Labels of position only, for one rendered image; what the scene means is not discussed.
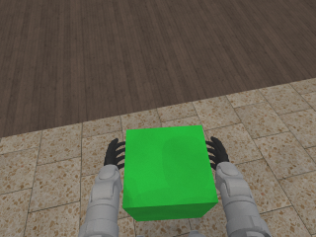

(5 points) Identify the right robot shin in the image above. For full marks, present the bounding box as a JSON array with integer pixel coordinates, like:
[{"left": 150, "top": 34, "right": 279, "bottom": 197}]
[{"left": 189, "top": 230, "right": 198, "bottom": 236}]

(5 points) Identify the carton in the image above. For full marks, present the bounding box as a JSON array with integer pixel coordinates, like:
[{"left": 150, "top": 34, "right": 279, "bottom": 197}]
[{"left": 122, "top": 124, "right": 219, "bottom": 222}]

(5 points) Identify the robot left forearm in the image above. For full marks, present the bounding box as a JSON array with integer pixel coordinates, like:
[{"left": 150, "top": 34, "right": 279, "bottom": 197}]
[{"left": 78, "top": 164, "right": 122, "bottom": 237}]

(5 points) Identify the right robot hand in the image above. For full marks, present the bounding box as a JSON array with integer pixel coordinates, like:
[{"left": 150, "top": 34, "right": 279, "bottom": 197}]
[{"left": 205, "top": 136, "right": 230, "bottom": 171}]

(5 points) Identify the robot right forearm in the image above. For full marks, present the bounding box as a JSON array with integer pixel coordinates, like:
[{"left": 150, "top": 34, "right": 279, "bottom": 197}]
[{"left": 215, "top": 161, "right": 273, "bottom": 237}]

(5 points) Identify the left robot hand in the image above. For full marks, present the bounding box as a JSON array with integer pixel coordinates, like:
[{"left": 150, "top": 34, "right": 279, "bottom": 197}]
[{"left": 104, "top": 138, "right": 125, "bottom": 169}]

